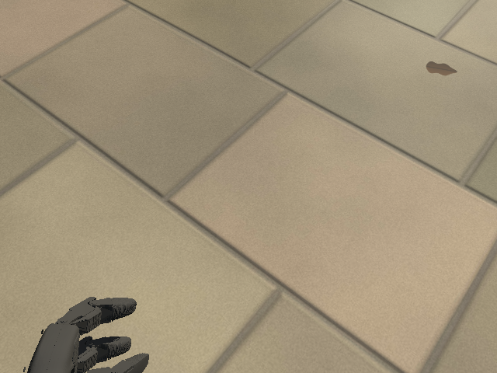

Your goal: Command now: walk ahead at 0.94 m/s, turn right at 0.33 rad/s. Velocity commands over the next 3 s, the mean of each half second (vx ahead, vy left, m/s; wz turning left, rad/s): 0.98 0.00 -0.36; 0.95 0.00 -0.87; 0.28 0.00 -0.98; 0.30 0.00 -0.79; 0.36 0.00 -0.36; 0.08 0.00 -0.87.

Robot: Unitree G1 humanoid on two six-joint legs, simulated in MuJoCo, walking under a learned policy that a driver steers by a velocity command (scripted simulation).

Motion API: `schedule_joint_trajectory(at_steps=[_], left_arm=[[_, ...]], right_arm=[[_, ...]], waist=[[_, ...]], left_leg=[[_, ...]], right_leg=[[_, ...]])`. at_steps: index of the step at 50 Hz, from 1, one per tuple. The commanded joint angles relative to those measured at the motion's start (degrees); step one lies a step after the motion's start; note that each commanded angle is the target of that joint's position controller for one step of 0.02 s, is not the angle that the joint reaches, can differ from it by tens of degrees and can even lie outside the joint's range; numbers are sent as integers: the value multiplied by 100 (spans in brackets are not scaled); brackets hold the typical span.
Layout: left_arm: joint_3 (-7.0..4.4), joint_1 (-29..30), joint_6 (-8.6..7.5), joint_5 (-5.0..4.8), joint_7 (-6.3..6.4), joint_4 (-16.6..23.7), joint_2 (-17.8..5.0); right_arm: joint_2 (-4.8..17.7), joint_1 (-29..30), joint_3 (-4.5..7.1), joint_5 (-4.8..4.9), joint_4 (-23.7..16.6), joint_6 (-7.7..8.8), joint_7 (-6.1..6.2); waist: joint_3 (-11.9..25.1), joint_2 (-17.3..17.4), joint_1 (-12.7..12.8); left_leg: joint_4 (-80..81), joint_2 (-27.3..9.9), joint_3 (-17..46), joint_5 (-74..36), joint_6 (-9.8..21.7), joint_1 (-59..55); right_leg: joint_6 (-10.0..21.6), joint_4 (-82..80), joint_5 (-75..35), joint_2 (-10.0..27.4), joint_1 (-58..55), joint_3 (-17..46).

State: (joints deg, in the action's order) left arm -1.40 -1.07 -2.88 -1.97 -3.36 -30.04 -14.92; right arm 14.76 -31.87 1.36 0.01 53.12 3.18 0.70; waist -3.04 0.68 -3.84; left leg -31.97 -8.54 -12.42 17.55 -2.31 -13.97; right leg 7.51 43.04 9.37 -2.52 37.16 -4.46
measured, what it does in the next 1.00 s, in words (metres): walks ahead, turning right: left foot, then right foot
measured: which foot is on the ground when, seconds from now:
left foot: down 0.00-0.00, up 0.02-0.42, down 0.44-0.92, up 0.94-1.00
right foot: down 0.00-0.46, up 0.48-0.90, down 0.92-1.00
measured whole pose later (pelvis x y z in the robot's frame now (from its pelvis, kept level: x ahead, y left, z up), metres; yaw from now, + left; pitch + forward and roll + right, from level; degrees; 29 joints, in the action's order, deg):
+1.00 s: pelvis +0.88 -0.14 +0.01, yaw -37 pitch -2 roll +2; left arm -5.2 -14.2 -1.9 -1.2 -2.8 -38.5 -19.2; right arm 16.3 -10.4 1.9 1.4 43.3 6.0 -0.1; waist -6.3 0.3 1.6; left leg -77.8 -0.3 0.5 26.8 -0.7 7.5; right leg 9.3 45.0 12.8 -5.5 29.0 -4.1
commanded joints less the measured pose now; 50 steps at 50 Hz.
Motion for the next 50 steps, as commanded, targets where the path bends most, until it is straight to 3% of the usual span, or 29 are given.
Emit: schedule_joint_trajectory(at_steps=[1, 2, 4, 6, 7, 9, 11, 15, 18, 20, 22, 23, 24, 25, 27, 28, 29, 31, 33, 36, 39, 41, 43, 45, 46, 47, 48, 49, 50], left_arm=[[-670, -3062, -30, 122, 187, -380, -1713], [-546, -3146, -140, 194, 136, -684, -1302], [-438, -2448, -251, 102, 137, -870, -1106], [-252, -1792, -284, 319, 114, -796, -485], [-225, -1655, -301, 261, 124, -794, -360], [-217, -1630, -347, 117, 172, -911, -386], [-234, -1713, -403, 161, 249, -966, -493], [-318, -2293, -478, 43, 384, -1136, -770], [-428, -2529, -346, -47, 446, -1318, -1092], [-464, -2569, -161, 95, 479, -1434, -1180], [-413, -2204, -4, 388, 451, -1372, -1236], [-161, -3433, -104, 291, 423, -1229, -100], [33, -3805, -224, -60, 324, -1310, 183], [-155, -2931, -204, -298, 363, -1207, -523], [-191, -1682, -204, -87, 415, -877, -711], [-229, -1420, -160, 30, 389, -818, -668], [-242, -1680, -56, -61, 350, -794, -506], [-226, -1693, 178, -143, 336, -764, -276], [-180, -1387, 276, -43, 322, -626, -137], [-179, -1081, 248, -11, 232, -513, -248], [-180, -364, 158, 19, 79, -341, -352], [-230, -230, 103, 1, -20, -254, -459], [-413, -708, 120, -104, -31, -299, -853], [-754, -2703, 249, -130, 19, -778, -1510], [-906, -3582, 317, -113, 139, -1132, -1772], [-846, -2951, 304, -30, 165, -1062, -2066], [-727, -2561, 85, 217, 113, -598, -1900], [-670, -2427, -60, 186, 75, -423, -1493], [-604, -2156, -165, 135, 29, -502, -1329]], right_arm=[[688, -20, -30, 85, -923, 472, -39], [1103, 1199, 169, 359, -1184, 509, -10], [693, 1866, 60, 270, -1462, 563, 39], [530, 1347, 72, 254, -1321, 413, -75], [504, 1279, 78, 247, -1274, 317, -115], [356, 1491, 24, 156, -1335, 175, -154], [349, 2176, -33, 30, -1596, 188, -146], [322, 3427, -102, 5, -1971, 449, -311], [646, 3629, 17, 102, -2085, 456, -332], [1011, 3046, 190, 132, -2011, 428, -290], [1410, 969, 411, 265, -1662, 275, -124], [1902, 352, 529, -43, -1453, 274, -62], [1761, 127, 500, -66, -1391, 318, -227], [1161, 590, 390, -29, -1445, 312, -201], [868, 1143, 347, -94, -1293, 288, -156], [770, 1265, 338, -171, -1190, 322, -159], [596, 1510, 293, -207, -1107, 343, -138], [413, 1810, 266, -40, -994, 378, -144], [543, 1933, 310, 20, -907, 381, -145], [781, 2076, 362, -105, -958, 378, -81], [1092, 1761, 425, -50, -907, 341, -31], [1394, 1685, 472, -24, -900, 274, -15], [1717, 1642, 551, 27, -948, 99, 11], [1897, 2049, 614, 84, -1138, -42, 27], [1495, 2210, 511, 143, -1160, 24, 16], [294, 1795, 181, -45, -1465, 255, -65], [505, 1337, 75, 155, -1823, 538, -115], [1101, 2244, 187, 241, -1907, 688, -106], [1032, 2738, 212, 209, -1986, 684, -53]], waist=[[3566, -720, 1297], [2641, -302, 1533], [876, 169, 1017], [429, -368, 342], [277, -422, 223], [-194, -433, 87], [-639, -427, 226], [-751, -73, 659], [-669, -222, 547], [-116, -592, 134], [1282, -926, -1135], [2573, 917, -405], [3755, 2570, -298], [2650, 1910, -452], [1121, 400, -378], [762, 256, -210], [678, 537, 143], [195, 631, 356], [-306, 424, 443], [-609, 149, 525], [-769, -222, 281], [-672, -135, 360], [-143, 377, 790], [873, 654, 1846], [954, -127, 2155], [536, -2596, 988], [2075, -2301, 636], [1598, -976, 956], [680, 179, 658]], left_leg=[[-5130, 815, 1910, 1146, 529, 5043], [-5237, 615, 1999, 783, 570, 5561], [-4626, 213, 1884, 371, 600, 5813], [-4399, -96, 1878, -198, 550, 5189], [-4263, -190, 1818, -239, 486, 5157], [-3835, -331, 1675, -344, 299, 5359], [-2986, -276, 1468, -1158, 92, 5605], [-538, 267, 1194, -3380, 58, 4144], [266, 540, 1445, -3057, 83, 4271], [195, 790, 1413, -2223, 184, 3800], [-610, 660, 1222, -1238, 322, 1218], [-413, -957, 3750, 751, 1025, -1304], [1219, -1515, 6415, 3418, 1453, -1954], [1735, -1438, 6021, 3461, 1142, -1300], [1601, -1164, 4160, 1325, 967, 419], [1577, -900, 3320, 233, 917, 1230], [1735, -882, 3030, 237, 988, 1671], [2133, -919, 2342, 15, 1018, 2183], [2345, -913, 1668, -590, 994, 2433], [2599, -606, 602, -1190, 950, 2497], [2769, -413, -122, -1725, 736, 2068], [2536, -474, -386, -3691, 670, 1565], [1464, -556, -468, -6840, 613, 815], [-1091, -631, -296, -7900, 632, 1406], [-3285, -20, -208, -4955, 307, 2629], [-5788, 1311, 396, 1594, -14, 4765], [-6545, 1494, 1856, 1850, 152, 5862], [-6014, 1173, 2119, 1266, 388, 5929], [-5252, 986, 2002, 854, 477, 5787]], right_leg=[[1502, -1598, 2213, 2209, -7589, 5224], [998, -2262, 1704, 1880, -6871, 4636], [760, -2473, 604, 1533, -4918, 3273], [851, -2805, 660, 1211, -3383, 2570], [875, -3065, 703, 1168, -3020, 2409], [795, -3443, 572, 1109, -2344, 1957], [726, -3734, 83, 916, -1869, 1434], [596, -4196, -74, 804, -1458, 1167], [499, -3895, -788, 1206, -2983, 1402], [264, -2915, -2714, 1364, -3924, 1547], [-120, -165, -3777, 1059, -3059, 1369], [-380, 2587, -976, 359, -907, 1210], [-421, 3844, 1607, -33, -193, 1700], [-371, 4237, 1308, 277, 409, 1474], [-347, 4003, 897, 746, 589, 1149], [-285, 3560, 811, 1005, 166, 1204], [-292, 3490, 737, 1143, -90, 1239], [-303, 3276, 930, 1356, -48, 1169], [-342, 3026, 646, 1448, 389, 1083], [-414, 2169, -491, 1373, 544, 812], [-237, 889, -1460, 1135, 272, 241], [-82, 296, -1595, 792, -252, -175], [52, 334, -939, 216, -946, -660], [359, 360, -150, -127, -3357, -565], [589, -413, -687, -50, -4861, 103], [1222, -756, -1737, 499, -5428, 2125], [2207, -2163, 578, 1706, -6208, 5261], [1777, -2779, 467, 1748, -5615, 5484], [1377, -2824, -152, 1517, -4580, 4834]])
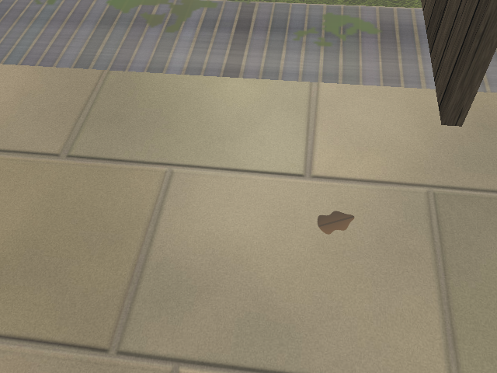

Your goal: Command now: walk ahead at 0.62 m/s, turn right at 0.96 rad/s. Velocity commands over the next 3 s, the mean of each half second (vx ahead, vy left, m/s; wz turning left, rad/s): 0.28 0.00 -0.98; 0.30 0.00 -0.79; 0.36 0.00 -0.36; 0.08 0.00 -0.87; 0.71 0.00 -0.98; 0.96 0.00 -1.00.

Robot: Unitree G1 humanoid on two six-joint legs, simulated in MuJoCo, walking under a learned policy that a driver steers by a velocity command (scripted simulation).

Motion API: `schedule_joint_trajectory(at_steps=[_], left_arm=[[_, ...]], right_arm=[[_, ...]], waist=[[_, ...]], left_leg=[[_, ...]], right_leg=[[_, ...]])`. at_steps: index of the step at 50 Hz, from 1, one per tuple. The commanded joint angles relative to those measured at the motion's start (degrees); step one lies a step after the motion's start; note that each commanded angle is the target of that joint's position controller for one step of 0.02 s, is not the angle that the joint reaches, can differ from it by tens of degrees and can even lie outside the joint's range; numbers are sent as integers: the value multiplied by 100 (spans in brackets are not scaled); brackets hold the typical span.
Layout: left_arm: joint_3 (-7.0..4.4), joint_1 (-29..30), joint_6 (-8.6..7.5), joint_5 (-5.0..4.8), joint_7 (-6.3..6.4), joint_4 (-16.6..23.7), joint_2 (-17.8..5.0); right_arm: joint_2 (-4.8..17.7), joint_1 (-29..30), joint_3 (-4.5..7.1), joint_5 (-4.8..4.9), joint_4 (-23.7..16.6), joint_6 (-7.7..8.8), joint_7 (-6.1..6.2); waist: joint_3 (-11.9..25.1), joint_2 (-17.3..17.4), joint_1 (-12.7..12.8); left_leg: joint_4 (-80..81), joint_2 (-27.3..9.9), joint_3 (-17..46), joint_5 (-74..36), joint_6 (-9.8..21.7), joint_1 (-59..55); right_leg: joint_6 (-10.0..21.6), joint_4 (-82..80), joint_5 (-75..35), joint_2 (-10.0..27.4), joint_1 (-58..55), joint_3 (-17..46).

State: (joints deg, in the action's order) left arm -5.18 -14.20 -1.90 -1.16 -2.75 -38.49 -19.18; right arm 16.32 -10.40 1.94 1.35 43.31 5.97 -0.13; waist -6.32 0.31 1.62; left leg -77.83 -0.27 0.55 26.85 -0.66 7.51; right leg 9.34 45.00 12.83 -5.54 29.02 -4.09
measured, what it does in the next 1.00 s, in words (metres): walks ahead, turning right: left foot, then right foot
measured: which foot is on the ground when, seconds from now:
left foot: up 0.00-0.30, down 0.32-0.78, up 0.80-1.00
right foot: down 0.00-0.32, up 0.34-0.76, down 0.78-1.00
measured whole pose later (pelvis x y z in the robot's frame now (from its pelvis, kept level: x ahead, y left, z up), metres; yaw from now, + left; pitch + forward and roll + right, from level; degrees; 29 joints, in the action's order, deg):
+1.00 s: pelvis +0.31 -0.04 +0.06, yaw -52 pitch +2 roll +4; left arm -2.3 -24.7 -3.0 -0.3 0.8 -43.4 -14.6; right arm 18.8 -5.9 5.7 0.7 42.4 3.1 -1.5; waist 0.7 2.2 2.7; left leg -51.1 -3.0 0.3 1.1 -2.9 38.4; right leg 2.6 18.5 15.1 1.4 5.1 4.1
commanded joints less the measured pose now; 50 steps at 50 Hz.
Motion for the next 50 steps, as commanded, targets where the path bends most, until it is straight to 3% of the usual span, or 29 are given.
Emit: schedule_joint_trajectory(at_steps=[1, 2, 4, 5, 6, 8, 11, 14, 15, 16, 17, 18, 19, 20, 21, 23, 25, 28, 35, 37, 38, 39, 40, 41, 42, 43, 44, 45, 50], left_arm=[[-236, -479, -354, 39, -42, 400, -916], [-247, -156, -375, 32, 3, 480, -918], [-205, 192, -284, 24, 158, 526, -805], [-199, 103, -252, -27, 257, 495, -773], [-229, 55, -183, -35, 350, 425, -836], [-269, 40, 66, -64, 509, 359, -803], [-278, -308, 276, -62, 598, 188, -744], [-212, -36, 279, -33, 610, 288, -421], [-172, 119, 276, -36, 595, 356, -303], [-33, -114, 288, 68, 554, 456, 120], [48, -1195, 282, 105, 502, 431, 321], [-63, -1750, 298, -39, 382, 446, -493], [-202, -1016, 394, -63, 394, 319, -952], [-255, -380, 492, -59, 425, 422, -1103], [-263, -153, 580, -47, 477, 505, -1054], [-153, 24, 611, -41, 479, 670, -643], [-63, 109, 552, -36, 484, 744, -350], [-73, 301, 543, -8, 445, 793, -436], [-157, 487, 659, -18, 263, 748, -551], [-250, -78, 661, -75, 200, 478, -648], [-314, -753, 628, -102, 200, 122, -720], [-397, -1578, 567, -160, 246, -284, -875], [-459, -1748, 433, -76, 292, -263, -1498], [-362, -1056, 167, 135, 238, 79, -1394], [-224, -388, -22, 173, 270, 176, -1111], [-147, -178, -105, 102, 300, 173, -908], [-79, -97, -113, 51, 323, 145, -749], [-28, -142, -143, 84, 350, 113, -673], [40, -868, -292, 80, 417, -136, -571]], right_arm=[[750, 410, 127, -28, -964, 370, 75], [884, 283, 174, -151, -889, 278, 81], [917, 331, 226, -189, -870, 72, 45], [742, 633, 181, -253, -985, 19, 57], [528, 879, 112, -281, -1120, -21, 56], [336, 1086, 70, -286, -1159, -55, 28], [384, 1418, 139, -143, -1327, -91, -26], [677, 1202, 299, -116, -1296, -65, 24], [693, 684, 338, -175, -1138, -26, 55], [803, 152, 342, -275, -1042, -27, 98], [856, 88, 275, -458, -1205, -101, 110], [1044, 342, 381, -313, -1168, -189, 94], [561, 675, 313, -289, -1387, -252, 154], [327, 774, 217, -281, -1402, -352, 200], [357, 869, 194, -279, -1412, -428, 228], [592, 919, 273, -312, -1232, -474, 261], [688, 666, 343, -333, -1044, -473, 247], [822, 591, 422, -293, -913, -489, 226], [1118, 799, 571, -133, -706, -570, 103], [1183, 766, 615, 49, -594, -582, 98], [1014, 773, 569, 65, -556, -600, 122], [659, 946, 468, -6, -569, -634, 99], [141, 1116, 308, -68, -875, -581, -1], [534, 1731, 381, 101, -1125, -381, -43], [884, 1666, 479, 167, -1103, -233, -94], [944, 1290, 516, 26, -897, -164, -104], [922, 1048, 525, -102, -706, -135, -98], [854, 960, 518, -147, -603, -132, -113], [544, 1178, 414, -47, -565, -184, -153]], waist=[[902, 431, -255], [817, 501, -388], [708, 471, -589], [596, 517, -476], [546, 297, -415], [890, 131, -210], [1220, -292, 65], [1088, -712, -133], [1352, -688, -384], [2061, 66, -391], [2624, 1211, 124], [3091, 1809, 433], [2462, 943, 82], [1857, 375, -76], [1504, 205, -78], [959, 379, -8], [1131, 563, -113], [1426, 530, -193], [1241, 832, -153], [1417, 814, 153], [1428, 658, 385], [1090, -252, 709], [608, -1781, 576], [339, -1240, 649], [142, -1048, 265], [319, -988, 25], [424, -863, -69], [468, -924, -93], [323, -758, 87]], left_leg=[[-320, 7, 821, -245, 180, 3296], [40, -149, 856, -287, 40, 2764], [1039, -327, 769, -360, -185, 2247], [1575, -248, 576, -564, -275, 2169], [2213, -65, 400, -796, -381, 2101], [3602, 392, 142, -1997, -460, 1529], [4649, 785, 204, -3128, -466, 927], [5311, 530, 638, -3280, -352, 768], [5685, 292, 648, -3879, -222, 199], [5338, -799, 1394, -5286, 208, -1134], [5038, -2253, 3172, -7562, 1109, -2411], [5264, -3179, 4572, -5261, 1887, -2344], [5502, -2478, 3725, -3713, 1754, -1693], [5636, -1989, 2746, -2802, 1427, -986], [5843, -1674, 2245, -2483, 1267, -335], [6155, -1294, 1336, -2623, 1158, 552], [6265, -1380, 954, -3128, 1351, 277], [6370, -1766, 730, -3066, 1538, -66], [6354, -1815, -422, -1953, 1102, 291], [6296, -1837, -497, -126, 818, 692], [5869, -1614, -648, 797, 576, 1371], [4362, -1095, -1125, 1398, 204, 2498], [2079, -268, -1082, 1361, -149, 4565], [1649, -205, 210, 563, 2, 5359], [1709, -356, 341, -331, 132, 5242], [1893, -495, 331, -955, 120, 4952], [2113, -568, 296, -1466, 11, 4588], [2182, -524, 192, -1928, -95, 4234], [3018, -310, 56, -3137, -316, 3887]], right_leg=[[1245, -2816, -1386, 1790, -3049, 4516], [1144, -2638, -2652, 1571, -2394, 3917], [924, -2737, -3114, 1188, -1544, 3049], [834, -2714, -3784, 960, -1205, 2733], [791, -2512, -4328, 750, -961, 2500], [293, -2186, -3887, 181, -743, 2015], [-183, -1898, -2349, 64, -818, 2454], [-358, -1115, -1416, 123, -1228, 3006], [-537, -356, -1263, -32, -1365, 2822], [-782, 1177, 799, -329, -894, 2298], [-1035, 2625, 3559, -830, 289, 2048], [-1218, 3513, 2783, -62, 719, 1830], [-1426, 3731, 2137, 303, 814, 1558], [-1495, 3650, 1621, 412, 909, 1304], [-1512, 3541, 1392, 518, 767, 1185], [-1408, 2826, 1198, 717, 467, 874], [-1384, 2354, 1169, 836, 476, 704], [-1341, 1828, 868, 1116, 430, 703], [-989, -39, 528, 1013, -810, 92], [-688, -797, 517, 825, -1724, -209], [-470, -1039, 774, 633, -2589, -242], [-32, -1795, 1665, 912, -3342, 575], [936, -2855, 3825, 2344, -3660, 3716], [1307, -3853, 4630, 2738, -3036, 4909], [1012, -4010, 3859, 2703, -2817, 4421], [738, -3811, 3112, 2514, -2794, 3818], [498, -3682, 2574, 2273, -2748, 3262], [356, -3702, 2257, 2055, -2563, 2858], [151, -3904, 1067, 1799, -2665, 1982]])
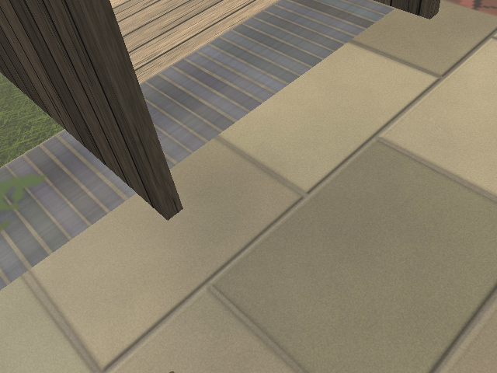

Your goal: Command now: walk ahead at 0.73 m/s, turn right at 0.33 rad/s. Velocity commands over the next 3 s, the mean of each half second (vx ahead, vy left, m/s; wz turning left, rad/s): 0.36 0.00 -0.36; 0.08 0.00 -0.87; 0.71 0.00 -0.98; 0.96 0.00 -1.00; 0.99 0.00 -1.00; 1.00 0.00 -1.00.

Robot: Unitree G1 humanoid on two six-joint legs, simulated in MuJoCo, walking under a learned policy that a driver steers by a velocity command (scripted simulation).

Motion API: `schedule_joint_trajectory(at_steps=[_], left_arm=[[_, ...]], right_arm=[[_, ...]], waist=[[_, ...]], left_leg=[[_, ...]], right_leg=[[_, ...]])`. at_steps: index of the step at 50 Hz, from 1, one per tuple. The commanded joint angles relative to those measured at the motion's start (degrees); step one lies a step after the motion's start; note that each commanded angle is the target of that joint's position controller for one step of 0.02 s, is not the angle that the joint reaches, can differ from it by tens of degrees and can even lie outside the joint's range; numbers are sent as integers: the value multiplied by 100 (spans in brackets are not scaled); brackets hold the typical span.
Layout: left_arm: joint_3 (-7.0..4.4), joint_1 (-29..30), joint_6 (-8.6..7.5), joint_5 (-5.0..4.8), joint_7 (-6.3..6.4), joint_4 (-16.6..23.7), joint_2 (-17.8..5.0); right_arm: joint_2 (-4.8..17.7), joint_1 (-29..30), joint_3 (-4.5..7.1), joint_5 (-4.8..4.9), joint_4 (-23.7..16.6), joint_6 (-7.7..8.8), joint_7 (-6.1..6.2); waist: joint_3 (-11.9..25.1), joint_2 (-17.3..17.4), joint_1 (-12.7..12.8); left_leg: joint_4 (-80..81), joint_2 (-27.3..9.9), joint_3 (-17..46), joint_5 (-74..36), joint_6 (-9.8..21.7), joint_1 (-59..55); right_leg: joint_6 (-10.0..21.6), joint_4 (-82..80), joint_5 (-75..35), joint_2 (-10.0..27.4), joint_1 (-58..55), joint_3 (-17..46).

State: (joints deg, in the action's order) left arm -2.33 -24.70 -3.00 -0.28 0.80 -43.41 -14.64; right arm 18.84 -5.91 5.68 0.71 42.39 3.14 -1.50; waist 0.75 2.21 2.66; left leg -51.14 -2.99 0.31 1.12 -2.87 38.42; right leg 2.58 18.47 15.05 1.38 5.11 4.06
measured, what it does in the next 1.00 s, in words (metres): walks ahead, turning right: left foot, then right foot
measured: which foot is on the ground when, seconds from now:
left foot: up 0.00-0.24, down 0.26-0.70, up 0.72-1.00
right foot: down 0.00-0.26, up 0.28-0.68, down 0.70-1.00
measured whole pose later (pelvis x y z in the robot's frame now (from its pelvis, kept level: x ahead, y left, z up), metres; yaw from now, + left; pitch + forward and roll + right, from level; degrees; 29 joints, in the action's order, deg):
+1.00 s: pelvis +0.33 -0.02 -0.01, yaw -35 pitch +3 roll +3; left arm -5.4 -13.3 1.2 -1.3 2.5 -33.1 -18.6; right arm 18.2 2.2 4.4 0.6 44.8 0.2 -0.4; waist -3.5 1.6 1.2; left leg -47.6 2.0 7.1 18.5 -3.5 29.2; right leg 3.8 26.7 9.8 -5.4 19.2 10.0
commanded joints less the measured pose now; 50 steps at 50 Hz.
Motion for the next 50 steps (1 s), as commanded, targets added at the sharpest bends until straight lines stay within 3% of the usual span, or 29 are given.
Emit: schedule_joint_trajectory(at_steps=[1, 7, 11, 12, 13, 14, 15, 16, 17, 18, 19, 20, 22, 24, 27, 32, 34, 35, 36, 37, 38, 39, 40, 41, 42, 44, 46, 48, 50], left_arm=[[-237, 86, -194, -10, 70, 313, -1016], [-214, -352, -44, 18, 88, -30, -985], [-272, -206, 52, -25, 100, -150, -1158], [-285, -73, 61, -39, 119, -126, -1200], [-246, -97, 52, -22, 116, -119, -1101], [-130, -375, 23, 153, 98, 35, -719], [9, -1290, -16, 20, 42, -93, -242], [-233, -823, 12, -122, 39, -174, -1179], [-332, 11, 68, -248, 53, 115, -1378], [-312, 374, 141, -212, 117, 176, -1259], [-318, 440, 238, -146, 170, 212, -1102], [-311, 245, 367, -160, 195, 217, -912], [-272, 181, 542, -147, 251, 318, -613], [-282, 354, 584, -71, 224, 517, -590], [-352, 504, 598, -80, 77, 597, -680], [-497, 985, 733, -99, -117, 900, -896], [-575, 844, 717, -84, -129, 908, -931], [-696, 486, 679, -28, -73, 808, -1148], [-924, 192, 625, -24, 52, 859, -1953], [-860, 473, 464, 134, 41, 1081, -2211], [-814, 521, 285, 124, -52, 1122, -1950], [-765, 625, 165, 60, -57, 1111, -1828], [-732, 856, 147, -58, -20, 1129, -1671], [-662, 1124, 195, -128, 47, 1202, -1494], [-615, 1269, 244, -98, 120, 1299, -1398], [-608, 1298, 300, -38, 195, 1409, -1389], [-637, 1234, 340, -56, 230, 1454, -1452], [-617, 1116, 363, -129, 235, 1464, -1405], [-602, 1114, 325, -106, 181, 1457, -1480]], right_arm=[[256, 808, 21, 32, -497, 104, -34], [-53, 1585, -189, 33, -755, 263, -288], [275, 940, -102, -50, -634, 310, -306], [431, 384, -37, -131, -464, 329, -250], [655, -333, 30, -204, -299, 355, -179], [1115, -1164, 87, -357, -214, 374, -118], [1216, -1414, 97, -307, -138, 297, -135], [767, -1300, 5, -210, -338, 182, -95], [543, -828, -70, -138, -356, 97, -10], [362, -503, -118, -79, -292, 24, 82], [330, -304, -131, -108, -218, -8, 175], [313, -122, -138, -190, -178, -8, 214], [335, 356, -117, -207, -144, 26, 224], [518, 477, -41, -166, -82, 48, 265], [573, 820, -12, -125, -118, -57, 290], [726, 825, 57, 50, 7, -297, 195], [691, 823, 68, 133, 85, -394, 174], [507, 563, 40, 138, 205, -433, 139], [355, 406, -2, -47, 119, -458, 106], [149, 649, -81, -213, -254, -419, 132], [392, 953, -38, -148, -260, -363, 143], [410, 1086, -32, -38, -296, -299, 167], [403, 995, -20, -79, -187, -260, 222], [511, 1002, 11, -135, -163, -247, 262], [536, 1010, 24, -128, -150, -247, 247], [413, 893, -1, -83, -95, -253, 207], [289, 957, -42, -65, -99, -271, 195], [276, 878, -54, -3, -84, -247, 120], [360, 1005, -23, 44, -141, -156, 45]], waist=[[-451, -972, 26], [-1033, -877, 400], [-602, -1139, 25], [-187, -1167, -287], [385, -1084, -657], [1544, -230, -775], [2975, 1603, -515], [3197, 794, -813], [2133, 715, -780], [1348, 323, -647], [787, 353, -460], [569, 500, -222], [209, 579, -18], [300, 556, -16], [505, 425, 38], [175, 373, -58], [132, 211, 79], [176, -276, 180], [-19, -1956, 140], [401, -2335, -207], [769, -1396, 28], [688, -996, -53], [654, -590, -189], [616, -634, -280], [667, -780, -350], [805, -726, -375], [794, -657, -314], [874, -719, -231], [503, -1093, -137]], left_leg=[[511, -30, 68, -676, -119, 794], [1922, 130, -239, -747, 39, 237], [2294, 375, -298, -306, 422, -751], [2397, 574, -461, -379, 574, -1457], [2490, 414, -374, -1295, 784, -2762], [1636, -881, 807, -3700, 1281, -5186], [1878, -2623, 3052, -4304, 2376, -6927], [2253, -2294, 2892, -3166, 2123, -6461], [2450, -2076, 1894, -2756, 1873, -5657], [2685, -1737, 1313, -2478, 1723, -4749], [2928, -1623, 914, -2262, 1615, -3802], [3225, -1510, 602, -1848, 1568, -3055], [3720, -1609, 210, -1339, 1629, -2233], [3876, -1748, -34, -1377, 1697, -2295], [3902, -1594, -646, -782, 1548, -2418], [3499, -1744, -969, 81, 1183, -2964], [2804, -1650, -1182, 243, 836, -3044], [1825, -1291, -1404, 423, 541, -2832], [-112, -496, -1761, 2216, 4, -1550], [-1603, 348, -638, 3931, -246, 16], [-2103, 315, 178, 3710, -102, 275], [-2034, 249, 396, 3192, 84, 357], [-1739, 108, 533, 2729, 152, 305], [-1420, 64, 593, 2420, 162, 144], [-1288, 126, 597, 2217, 133, -144], [-833, 342, 576, 1939, 26, -378], [-269, 497, 626, 1853, -95, -439], [381, 525, 647, 1608, -100, -650], [867, 592, 626, 1662, -65, -802]], right_leg=[[825, -1285, 735, 1113, -311, 1078], [768, -928, -1116, 1003, -346, 450], [509, 30, -3462, 1124, -752, 528], [372, 677, -4570, 971, -815, 446], [148, 1653, -4819, 668, -398, 364], [-92, 3368, -2809, 269, 1161, 463], [-488, 5737, 2562, -704, 2664, 494], [-515, 6243, 2393, -441, 2678, 967], [-519, 6138, 2122, -131, 3174, 557], [-582, 5818, 1789, 90, 3286, 254], [-628, 5544, 1517, 253, 3055, 155], [-633, 5304, 1374, 401, 2557, 109], [-656, 4684, 1342, 509, 2286, -126], [-606, 4097, 761, 629, 2249, -185], [-408, 3292, -333, 592, 1791, -358], [-101, 2357, -224, 433, 1708, -738], [112, 1632, -412, 213, 1328, -950], [346, 1083, -925, 48, 765, -744], [928, 361, -3458, 1017, 62, 1114], [1982, 211, -3111, 1730, -509, 3127], [1990, 15, -2650, 1764, -615, 3048], [1687, 47, -2443, 1554, -606, 2669], [1360, 140, -2210, 1323, -517, 2311], [1187, 173, -2200, 1213, -303, 2098], [1109, 191, -2365, 1066, -99, 1970], [1049, 286, -2689, 854, -78, 1830], [1054, 354, -2643, 769, -88, 1944], [1053, -10, 207, 629, 138, 2237], [1072, -344, 1804, 607, 553, 2666]])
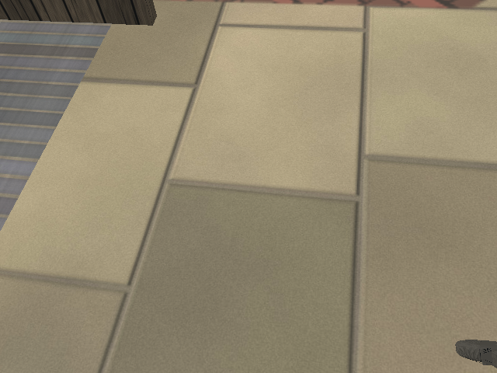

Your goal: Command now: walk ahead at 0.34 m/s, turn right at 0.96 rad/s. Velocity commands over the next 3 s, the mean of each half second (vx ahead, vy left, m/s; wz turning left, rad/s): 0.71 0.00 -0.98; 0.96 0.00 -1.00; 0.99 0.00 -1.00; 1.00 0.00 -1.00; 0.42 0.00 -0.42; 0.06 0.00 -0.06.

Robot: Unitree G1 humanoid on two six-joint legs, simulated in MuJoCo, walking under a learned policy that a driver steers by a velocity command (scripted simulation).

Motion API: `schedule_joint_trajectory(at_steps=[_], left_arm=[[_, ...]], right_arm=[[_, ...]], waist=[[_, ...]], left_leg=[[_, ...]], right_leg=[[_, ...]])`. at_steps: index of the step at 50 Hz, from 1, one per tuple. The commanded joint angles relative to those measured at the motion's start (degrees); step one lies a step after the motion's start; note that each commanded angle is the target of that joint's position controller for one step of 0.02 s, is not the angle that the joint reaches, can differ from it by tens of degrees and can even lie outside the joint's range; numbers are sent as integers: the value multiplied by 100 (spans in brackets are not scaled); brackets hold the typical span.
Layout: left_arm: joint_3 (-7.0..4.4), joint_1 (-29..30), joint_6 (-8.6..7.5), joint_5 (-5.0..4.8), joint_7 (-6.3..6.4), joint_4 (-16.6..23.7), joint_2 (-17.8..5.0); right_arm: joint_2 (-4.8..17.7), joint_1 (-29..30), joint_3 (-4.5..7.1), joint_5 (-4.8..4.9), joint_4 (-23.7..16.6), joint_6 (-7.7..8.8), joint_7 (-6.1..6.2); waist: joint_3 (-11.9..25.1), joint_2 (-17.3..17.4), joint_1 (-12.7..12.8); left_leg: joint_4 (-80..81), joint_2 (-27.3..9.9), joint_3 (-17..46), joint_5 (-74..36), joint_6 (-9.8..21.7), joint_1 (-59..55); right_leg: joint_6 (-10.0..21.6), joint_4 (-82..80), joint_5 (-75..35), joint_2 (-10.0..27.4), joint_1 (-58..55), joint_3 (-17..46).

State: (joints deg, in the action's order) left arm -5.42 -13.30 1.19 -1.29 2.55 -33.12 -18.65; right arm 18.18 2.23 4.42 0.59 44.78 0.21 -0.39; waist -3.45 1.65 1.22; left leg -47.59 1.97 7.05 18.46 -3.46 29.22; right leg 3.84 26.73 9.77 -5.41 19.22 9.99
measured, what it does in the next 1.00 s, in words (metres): walks ahead, turning right: left foot, then right foot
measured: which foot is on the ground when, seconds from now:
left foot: up 0.00-0.14, down 0.16-0.62, up 0.64-1.00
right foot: down 0.00-0.16, up 0.18-0.60, down 0.62-1.00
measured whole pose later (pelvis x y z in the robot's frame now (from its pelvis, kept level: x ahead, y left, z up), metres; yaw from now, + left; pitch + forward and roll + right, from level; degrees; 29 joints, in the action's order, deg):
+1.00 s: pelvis +0.56 -0.29 -0.02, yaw -58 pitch +1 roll +1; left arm -4.1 -24.9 -3.9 -2.7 0.9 -41.5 -15.9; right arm 17.1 2.1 1.0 1.0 30.8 7.5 -0.9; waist -2.5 2.5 6.8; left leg -29.9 -2.5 8.5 -4.5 -3.9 36.2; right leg 5.3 25.8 26.8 -7.1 -1.8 16.5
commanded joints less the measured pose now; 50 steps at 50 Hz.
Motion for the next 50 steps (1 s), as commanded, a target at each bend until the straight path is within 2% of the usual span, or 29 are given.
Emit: schedule_joint_trajectory(at_steps=[1, 5, 7, 8, 9, 10, 11, 12, 13, 16, 21, 24, 25, 26, 28, 29, 30, 31, 32, 33, 34, 35, 36, 37, 39, 43, 45, 48, 50], left_arm=[[-280, -35, -113, 8, -17, 411, -1077], [-162, 200, -126, -11, -96, 481, -878], [-49, 551, -102, -4, -123, 618, -647], [50, 510, -115, 4, -137, 631, -325], [209, 358, -153, 11, -158, 738, 155], [201, 477, -249, -149, -183, 1103, -143], [128, 601, -257, -126, -196, 1013, -522], [62, 543, -246, -38, -214, 888, -666], [58, 464, -248, 8, -235, 816, -620], [137, 582, -275, -101, -310, 892, -357], [219, 1038, -259, -147, -421, 952, -136], [292, 1552, -319, -152, -582, 970, 1], [287, 1591, -329, -163, -614, 947, -9], [339, 1665, -371, -174, -688, 995, 143], [215, 1456, -389, -169, -747, 944, -116], [73, 833, -364, -203, -734, 808, -370], [-154, -335, -312, -235, -704, 513, -838], [-426, -1814, -243, -226, -604, 44, -1296], [-473, -1794, -164, -208, -462, -145, -1664], [-341, -1473, -349, -31, -471, 197, -1563], [-269, -1710, -462, 23, -461, 154, -1021], [-219, -1565, -578, 89, -478, -9, -951], [-144, -1133, -671, 80, -490, 10, -761], [-107, -678, -696, 125, -462, 69, -698], [-25, -295, -664, 97, -398, 37, -490], [-7, -296, -635, -34, -182, -144, -482], [-103, -594, -606, -66, -152, -321, -699], [-133, -842, -612, -175, -132, -494, -686], [-139, -943, -542, -172, -120, -585, -599]], right_arm=[[452, 214, 116, 69, -402, 205, -88], [492, -116, 178, 119, -398, 465, -96], [535, -1031, 265, 170, -168, 535, -63], [755, -1804, 357, 130, -5, 547, -29], [1031, -2262, 338, -48, -37, 543, -25], [1308, -1833, 385, -200, -138, 601, -69], [1029, -1499, 334, -79, -276, 606, -25], [795, -1521, 258, 5, -273, 571, 30], [732, -1620, 211, 6, -295, 537, 67], [654, -2046, 128, -99, -147, 564, 111], [491, -2393, -3, -256, 30, 563, 98], [573, -2662, -28, -221, 147, 514, 116], [548, -2687, -67, -213, 187, 497, 119], [912, -2610, -2, -174, 151, 482, 153], [1289, -2691, 82, -166, 167, 376, 241], [1470, -2607, 138, -168, 131, 299, 279], [1576, -2358, 194, -157, 14, 259, 270], [1369, -2076, 144, -93, -173, 337, 261], [328, -2214, -135, -246, -449, 565, 198], [301, -2606, -267, 57, -992, 896, 116], [869, -1520, -161, 183, -1121, 1081, 91], [737, -1177, -179, 290, -1310, 1104, 109], [607, -1260, -217, 144, -1178, 1057, 137], [533, -1555, -196, 37, -1068, 976, 106], [566, -1732, -156, -48, -1003, 775, 30], [258, -436, -280, -254, -1452, 727, -5], [80, 75, -301, -186, -1637, 770, -49], [481, 266, -107, 102, -1759, 785, -27], [690, 169, 12, 148, -1774, 817, -21]], waist=[[802, -1122, 27], [581, -1151, -111], [531, -950, -602], [811, -408, -855], [1006, 563, -774], [339, 1190, -484], [-88, 954, -486], [-190, 628, -496], [-102, 394, -477], [-211, 381, -546], [-561, 393, -618], [-830, 104, -773], [-740, 43, -759], [-733, 320, -620], [-328, 764, -235], [105, 944, 235], [672, 1009, 874], [1200, 628, 1536], [1092, -1585, 825], [2798, -1918, 367], [2405, -748, 883], [1242, -149, 523], [799, 561, 150], [458, 492, -223], [37, 8, -547], [-619, -145, -173], [-426, -239, 178], [-188, -632, 272], [-46, -784, 158]], left_leg=[[714, 107, -32, -5, 19, 21], [1515, 102, -132, -54, 101, -1089], [2297, -85, -229, -605, 232, -2621], [2451, -788, 383, -197, 421, -3790], [2975, -1972, 2108, 1637, 870, -4320], [3671, -2700, 3694, 3153, 1388, -3716], [3719, -2647, 3337, 3166, 1384, -3445], [3634, -2344, 2592, 2612, 1174, -3374], [3618, -2073, 1974, 2100, 981, -3242], [3773, -1695, 602, 740, 861, -2984], [3974, -1447, -899, -726, 829, -2744], [4075, -1434, -1505, -1526, 699, -3055], [3976, -1313, -1769, -2615, 548, -3266], [3717, -1469, -1992, -4192, 494, -3110], [2906, -1625, -2199, -7782, 506, -3535], [2055, -1782, -2194, -8601, 587, -3609], [763, -1897, -2115, -9092, 696, -3189], [-1060, -1590, -2050, -7605, 571, -1819], [-3583, -323, -1823, 467, 360, 419], [-4755, 124, -71, 1162, 381, 1792], [-4338, -228, 341, 380, 613, 2027], [-3857, -308, 200, 229, 622, 2155], [-3330, -585, 266, 73, 576, 1731], [-2947, -696, 333, -26, 469, 1281], [-2295, -813, 227, 2, 261, 926], [7, -557, -437, -1635, -81, 12], [1013, -241, -633, -2692, -96, -996], [1732, -224, -146, -2748, -107, -1101], [1914, -216, -140, -2078, 6, -1062]], right_leg=[[940, -1179, 2501, 1264, -753, 2162], [793, -863, 2543, 1050, -35, 2296], [454, -194, 2831, 738, 1096, 2024], [109, 1110, 3075, 325, 1971, 1369], [-87, 2930, 2759, -176, 2848, 406], [-103, 3652, 2036, 426, 3941, 264], [-195, 4126, 1591, 811, 4187, 26], [-257, 4483, 1234, 926, 4196, -134], [-259, 4733, 989, 1023, 4033, -219], [-287, 5111, 211, 1258, 3968, -401], [-393, 4498, -680, 1266, 3841, -774], [-207, 3386, -870, 1202, 3604, -1288], [-31, 3054, -825, 991, 3233, -1566], [90, 2571, -679, 939, 2663, -1799], [278, 2291, -266, 373, 1720, -2268], [429, 2194, 85, 160, 931, -2264], [661, 2022, 265, -24, -536, -2176], [973, 1050, -402, 59, -2866, -1531], [1377, 1059, -791, 962, -4400, 312], [2653, -384, 2552, 2125, -5426, 4050], [2113, -1070, 3071, 2021, -4881, 4183], [1912, -1324, 2555, 1975, -3815, 3840], [1767, -1295, 1861, 1794, -2794, 3278], [1738, -1246, 1439, 1473, -1863, 2760], [1702, -1455, 997, 1091, -821, 2035], [1355, -1564, 283, 359, 980, 847], [1050, -1537, 587, 293, 1378, 785], [830, -1087, 901, 544, 299, 1341], [704, -549, 39, 736, -608, 1585]])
